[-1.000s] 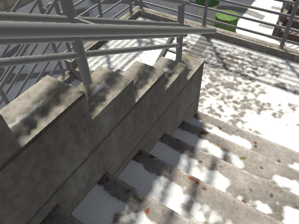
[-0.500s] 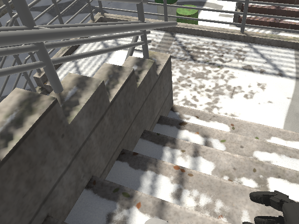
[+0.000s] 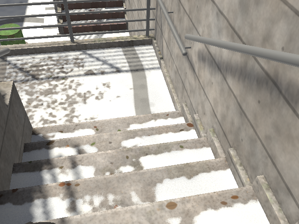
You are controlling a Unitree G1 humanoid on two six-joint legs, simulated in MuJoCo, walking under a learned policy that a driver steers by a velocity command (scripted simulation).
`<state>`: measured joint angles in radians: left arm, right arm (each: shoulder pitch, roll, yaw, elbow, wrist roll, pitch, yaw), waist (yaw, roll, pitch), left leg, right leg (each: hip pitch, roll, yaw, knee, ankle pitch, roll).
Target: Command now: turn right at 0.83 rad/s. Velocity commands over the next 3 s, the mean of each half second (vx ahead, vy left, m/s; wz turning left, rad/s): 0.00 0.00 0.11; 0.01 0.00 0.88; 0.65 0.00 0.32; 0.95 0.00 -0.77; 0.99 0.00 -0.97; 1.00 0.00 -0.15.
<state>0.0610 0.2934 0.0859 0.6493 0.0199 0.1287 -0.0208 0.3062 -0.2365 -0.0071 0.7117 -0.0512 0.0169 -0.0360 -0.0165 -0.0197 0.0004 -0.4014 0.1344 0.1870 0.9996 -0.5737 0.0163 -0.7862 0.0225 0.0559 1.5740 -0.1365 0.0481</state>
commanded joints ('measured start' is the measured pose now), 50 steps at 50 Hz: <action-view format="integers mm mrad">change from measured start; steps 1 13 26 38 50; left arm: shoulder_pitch -181 14 138 84 17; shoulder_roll -5 61 65 89 86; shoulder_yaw -23 -45 -26 -20 -60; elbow -111 57 70 -1 -88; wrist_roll -26 -5 16 35 36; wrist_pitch -17 -85 -82 -70 -81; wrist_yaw -22 44 52 52 41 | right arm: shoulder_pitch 181 35 -94 -131 -48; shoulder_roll -252 -170 -64 -204 -237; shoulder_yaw -85 -85 -62 -86 -102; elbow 31 13 -90 -141 -175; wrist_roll -29 43 57 47 38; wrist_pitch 23 54 94 52 43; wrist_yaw -20 27 58 17 36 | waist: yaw -95 8 33 57 -24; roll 288 -112 -151 92 127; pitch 57 -65 -41 -22 -137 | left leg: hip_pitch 213 -101 -73 101 280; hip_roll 157 -151 -143 9 -70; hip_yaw -213 -262 -102 -556 -818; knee -394 252 -2 -564 -582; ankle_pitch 478 125 82 712 345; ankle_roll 135 5 23 258 270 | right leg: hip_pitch -34 495 478 20 57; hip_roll -4 -287 -350 -36 39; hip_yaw -135 141 -70 -37 37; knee -433 -1099 -1151 -276 -437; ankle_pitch -425 368 -77 -173 -219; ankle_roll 7 -262 -237 24 -13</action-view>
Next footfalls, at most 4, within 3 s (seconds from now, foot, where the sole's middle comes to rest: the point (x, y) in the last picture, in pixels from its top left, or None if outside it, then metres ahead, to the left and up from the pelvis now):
0.12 right None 0.03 -0.15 -0.72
0.64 left None -0.05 0.03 -0.72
1.16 right None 0.03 -0.11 -0.72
1.74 left None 0.20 0.43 -0.89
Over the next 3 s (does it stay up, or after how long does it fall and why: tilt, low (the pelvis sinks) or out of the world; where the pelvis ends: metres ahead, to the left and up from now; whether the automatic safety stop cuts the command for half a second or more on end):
stays up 1.08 0.40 -0.54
